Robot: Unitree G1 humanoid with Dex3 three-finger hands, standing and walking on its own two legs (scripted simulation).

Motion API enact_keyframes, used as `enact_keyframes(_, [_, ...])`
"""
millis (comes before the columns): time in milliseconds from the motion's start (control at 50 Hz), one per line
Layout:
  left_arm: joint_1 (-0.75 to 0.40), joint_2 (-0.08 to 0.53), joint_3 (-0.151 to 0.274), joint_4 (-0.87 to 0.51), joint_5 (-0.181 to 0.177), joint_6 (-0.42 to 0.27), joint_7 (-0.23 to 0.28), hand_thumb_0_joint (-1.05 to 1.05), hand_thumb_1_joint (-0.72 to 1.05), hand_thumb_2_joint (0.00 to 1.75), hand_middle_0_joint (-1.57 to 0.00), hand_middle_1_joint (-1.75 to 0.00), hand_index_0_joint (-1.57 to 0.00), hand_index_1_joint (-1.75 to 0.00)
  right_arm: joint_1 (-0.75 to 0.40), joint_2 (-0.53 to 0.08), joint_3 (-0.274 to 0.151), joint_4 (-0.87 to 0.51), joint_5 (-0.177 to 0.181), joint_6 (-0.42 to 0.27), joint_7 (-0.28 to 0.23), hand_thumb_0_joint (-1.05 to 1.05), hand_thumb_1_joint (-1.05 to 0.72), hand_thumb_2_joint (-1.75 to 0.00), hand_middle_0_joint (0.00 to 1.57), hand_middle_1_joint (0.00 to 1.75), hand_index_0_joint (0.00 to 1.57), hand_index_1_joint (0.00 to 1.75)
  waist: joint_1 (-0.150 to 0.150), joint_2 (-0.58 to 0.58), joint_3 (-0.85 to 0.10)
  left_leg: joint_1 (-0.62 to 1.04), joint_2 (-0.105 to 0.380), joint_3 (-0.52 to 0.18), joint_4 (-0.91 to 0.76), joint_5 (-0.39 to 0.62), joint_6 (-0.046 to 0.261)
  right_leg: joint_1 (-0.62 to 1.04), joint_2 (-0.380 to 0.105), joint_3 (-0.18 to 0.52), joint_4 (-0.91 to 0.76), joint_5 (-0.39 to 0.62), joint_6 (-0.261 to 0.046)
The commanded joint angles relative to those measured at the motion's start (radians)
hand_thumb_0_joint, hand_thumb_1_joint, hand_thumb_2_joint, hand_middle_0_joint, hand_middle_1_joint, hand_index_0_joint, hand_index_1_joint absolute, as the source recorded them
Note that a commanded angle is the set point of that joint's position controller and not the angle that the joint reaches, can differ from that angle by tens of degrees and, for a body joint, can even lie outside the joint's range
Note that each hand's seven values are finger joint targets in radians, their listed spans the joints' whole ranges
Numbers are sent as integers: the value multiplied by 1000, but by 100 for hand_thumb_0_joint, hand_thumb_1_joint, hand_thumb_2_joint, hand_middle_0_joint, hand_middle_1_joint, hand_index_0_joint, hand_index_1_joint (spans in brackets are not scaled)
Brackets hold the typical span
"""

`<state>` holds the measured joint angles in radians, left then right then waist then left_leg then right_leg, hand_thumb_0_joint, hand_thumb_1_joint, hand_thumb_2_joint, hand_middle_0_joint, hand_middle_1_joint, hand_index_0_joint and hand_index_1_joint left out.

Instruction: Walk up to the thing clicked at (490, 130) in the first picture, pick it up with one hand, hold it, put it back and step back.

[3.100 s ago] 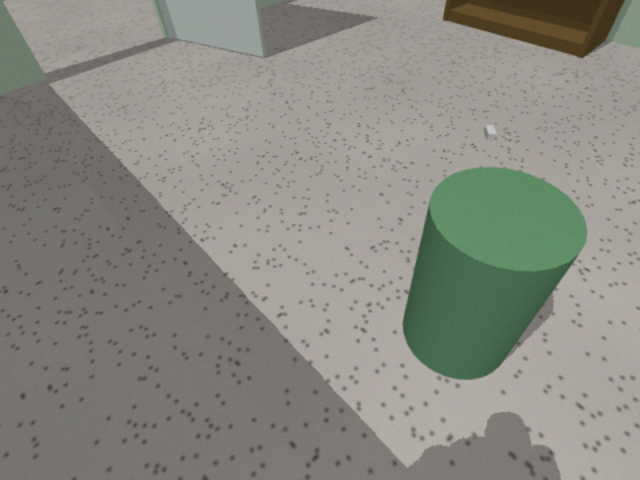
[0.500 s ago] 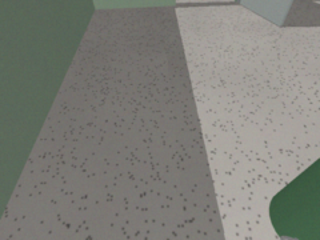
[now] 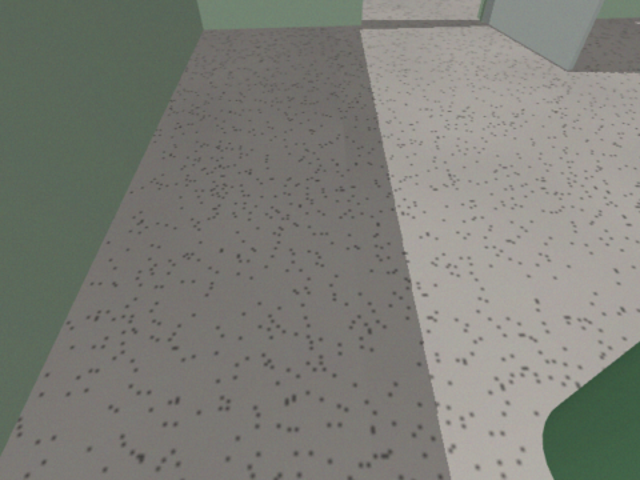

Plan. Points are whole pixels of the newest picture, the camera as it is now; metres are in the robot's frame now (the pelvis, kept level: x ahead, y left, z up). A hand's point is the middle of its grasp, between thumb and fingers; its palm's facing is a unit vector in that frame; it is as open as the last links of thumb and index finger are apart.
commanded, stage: walk up
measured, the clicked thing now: out of the picture +0.94 -1.88 -0.76
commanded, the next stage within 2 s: stand in 0.06 s
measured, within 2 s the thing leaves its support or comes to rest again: neither
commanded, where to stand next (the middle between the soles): +0.05 +0.00 m, yaw -3 degrees
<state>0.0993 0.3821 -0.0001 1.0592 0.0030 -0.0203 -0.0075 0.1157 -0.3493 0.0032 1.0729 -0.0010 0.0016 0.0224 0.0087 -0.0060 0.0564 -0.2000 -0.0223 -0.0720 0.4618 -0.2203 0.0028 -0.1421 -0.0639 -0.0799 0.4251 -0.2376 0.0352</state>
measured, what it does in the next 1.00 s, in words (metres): stands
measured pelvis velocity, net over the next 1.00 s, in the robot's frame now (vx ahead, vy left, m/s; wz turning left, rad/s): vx -0.01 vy -0.02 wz -0.02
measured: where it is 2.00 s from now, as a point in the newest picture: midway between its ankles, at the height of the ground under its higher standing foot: outside the picture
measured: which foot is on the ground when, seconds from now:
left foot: down 0.00-1.00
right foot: down 0.00-1.00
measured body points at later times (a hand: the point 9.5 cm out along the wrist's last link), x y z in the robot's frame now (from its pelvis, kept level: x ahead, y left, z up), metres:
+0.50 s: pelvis -0.01 -0.01 +0.01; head +0.00 -0.01 +0.46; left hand +0.06 +0.29 -0.13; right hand +0.08 -0.31 -0.12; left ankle +0.02 +0.12 -0.74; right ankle -0.01 -0.14 -0.74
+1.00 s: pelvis -0.01 -0.02 +0.01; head +0.00 -0.03 +0.46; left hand +0.07 +0.28 -0.13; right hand +0.05 -0.33 -0.13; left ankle +0.02 +0.12 -0.74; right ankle -0.01 -0.14 -0.74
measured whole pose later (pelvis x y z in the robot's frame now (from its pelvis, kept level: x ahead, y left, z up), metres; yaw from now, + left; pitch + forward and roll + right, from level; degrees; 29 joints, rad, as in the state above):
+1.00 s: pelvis -0.01 -0.02 +0.01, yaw -1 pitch -2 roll +0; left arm 0.11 0.35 0.00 1.15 0.01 -0.01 -0.02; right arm 0.11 -0.36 0.01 1.15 -0.01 0.00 0.02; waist 0.00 0.01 0.06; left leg -0.15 0.02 -0.06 0.34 -0.15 -0.04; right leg -0.12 -0.02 -0.07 0.34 -0.18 0.00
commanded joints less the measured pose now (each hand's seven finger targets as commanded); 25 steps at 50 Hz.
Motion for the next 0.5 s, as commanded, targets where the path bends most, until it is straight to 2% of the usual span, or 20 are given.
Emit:
enact_keyframes(0, [-34,203,47,-37,0,-23,16,0,90,90,-20,-30,-20,-30,-70,-228,-48,-48,-2,-29,-21,0,-90,-90,20,30,20,30,12,45,-103,-7,120,-112,-122,190,41,87,-70,67,-79,94,-56])
enact_keyframes(20, [-39,201,47,-31,0,-24,15,0,90,90,-20,-30,-20,-30,-71,-225,-47,-45,-2,-29,-21,0,-90,-90,20,30,20,30,10,45,-97,-8,119,-109,-124,197,39,89,-70,67,-88,97,-54])
enact_keyframes(40, [-39,192,39,-14,3,-20,16,0,90,90,-20,-30,-20,-30,-75,-217,-45,-39,-5,-36,-23,0,-90,-90,20,30,20,30,7,14,-101,26,136,-100,-121,303,30,89,-80,87,-89,170,-46])
enact_keyframes(80, [-33,192,37,-6,2,-19,15,0,90,90,-20,-30,-20,-30,-68,-220,-45,-27,-2,-40,-25,0,-90,-90,20,30,20,30,4,25,-91,51,135,-96,-123,314,23,70,-78,88,-106,163,-41])
enact_keyframes(120, [-49,193,37,1,3,-17,15,0,90,90,-20,-30,-20,-30,-67,-222,-44,-19,-3,-37,-26,0,-90,-90,20,30,20,30,-2,38,-72,14,135,-95,-154,223,19,81,-74,91,-118,105,-37])
enact_keyframes(160, [-46,192,37,8,5,-16,15,0,90,90,-20,-30,-20,-30,-89,-223,-46,-19,-4,-36,-27,0,-90,-90,20,30,20,30,5,38,-90,35,138,-91,-153,245,19,92,-78,92,-122,131,-39])
enact_keyframes(200, [-44,198,38,20,7,-15,14,0,90,90,-20,-30,-20,-30,-84,-216,-44,-14,-3,-34,-27,0,-90,-90,20,30,20,30,-3,36,-78,31,132,-85,-169,177,15,78,-76,97,-136,96,-40])
enact_keyframes(240, [-49,197,35,24,6,-18,13,0,90,90,-20,-30,-20,-30,-90,-216,-44,-10,0,-34,-25,0,-90,-90,20,30,20,30,-5,27,-91,56,134,-80,-161,201,15,75,-81,102,-143,106,-43])
enact_keyframes(260, [-54,193,35,23,8,-17,13,0,90,90,-20,-30,-20,-30,-88,-219,-44,-8,-3,-32,-26,0,-90,-90,20,30,20,30,-7,31,-85,33,132,-76,-171,168,15,79,-79,102,-146,100,-42])
enact_keyframes(320, [-45,194,35,32,8,-16,12,0,90,90,-20,-30,-20,-30,-95,-218,-44,-3,-4,-32,-26,0,-90,-90,20,30,20,30,-4,30,-85,40,133,-75,-176,160,14,75,-80,105,-151,91,-45])
enact_keyframes(400, [-42,193,35,37,8,-18,13,0,90,90,-20,-30,-20,-30,-95,-218,-43,2,-4,-34,-25,0,-90,-90,20,30,20,30,-3,20,-100,66,136,-71,-163,211,14,77,-85,107,-153,124,-44])
enact_keyframes(420, [-34,193,34,40,8,-18,13,0,90,90,-20,-30,-20,-30,-99,-211,-41,4,-2,-32,-24,0,-90,-90,20,30,20,30,-3,10,-90,72,133,-71,-168,177,13,52,-82,108,-162,100,-43])
enact_keyframes(440, [-38,193,34,38,9,-18,14,0,90,90,-20,-30,-20,-30,-98,-211,-42,3,-3,-31,-24,0,-90,-90,20,30,20,30,-3,1,-93,81,134,-70,-163,186,13,52,-84,108,-163,103,-46])
enact_keyframes(480, [-45,198,36,39,7,-16,14,0,90,90,-20,-30,-20,-30,-83,-207,-40,10,-6,-27,-23,0,-90,-90,20,30,20,30,-8,-6,-61,38,125,-68,-179,110,9,41,-83,114,-177,39,-44])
